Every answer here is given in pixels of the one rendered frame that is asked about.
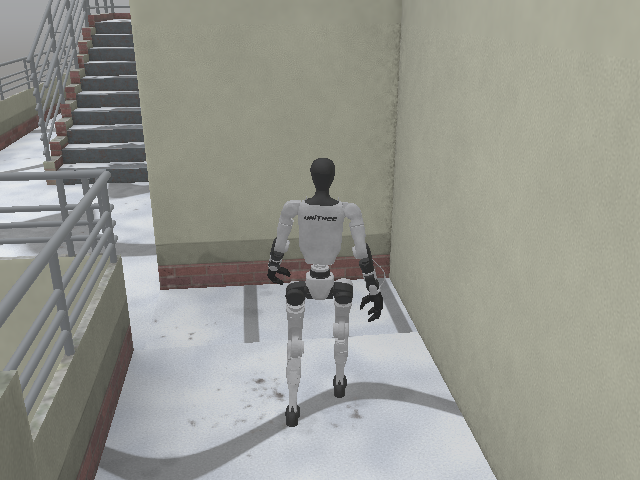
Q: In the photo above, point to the right robot upper arm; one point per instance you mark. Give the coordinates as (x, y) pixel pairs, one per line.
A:
(353, 212)

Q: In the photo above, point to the humanoid robot head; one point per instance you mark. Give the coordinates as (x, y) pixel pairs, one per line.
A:
(322, 172)

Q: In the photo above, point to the robot right hand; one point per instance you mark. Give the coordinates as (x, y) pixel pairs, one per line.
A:
(378, 305)

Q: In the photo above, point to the left robot upper arm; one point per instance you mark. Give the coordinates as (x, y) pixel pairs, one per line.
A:
(289, 211)

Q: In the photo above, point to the right robot forearm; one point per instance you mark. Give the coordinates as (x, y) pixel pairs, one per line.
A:
(369, 274)

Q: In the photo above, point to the left robot forearm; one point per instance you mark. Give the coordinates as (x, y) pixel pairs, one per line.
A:
(275, 258)

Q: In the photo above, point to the robot left hand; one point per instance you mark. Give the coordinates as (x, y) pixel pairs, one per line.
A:
(274, 279)

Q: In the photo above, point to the right robot shin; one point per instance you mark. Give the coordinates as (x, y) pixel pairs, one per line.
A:
(341, 354)

